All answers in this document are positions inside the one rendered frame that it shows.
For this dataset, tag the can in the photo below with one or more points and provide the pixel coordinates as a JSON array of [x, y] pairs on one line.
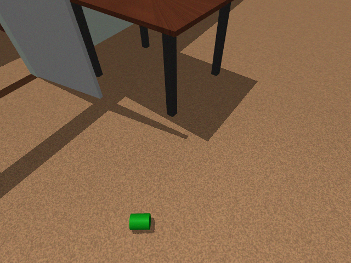
[[140, 221]]

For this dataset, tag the table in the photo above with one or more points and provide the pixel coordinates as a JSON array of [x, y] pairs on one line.
[[171, 18]]

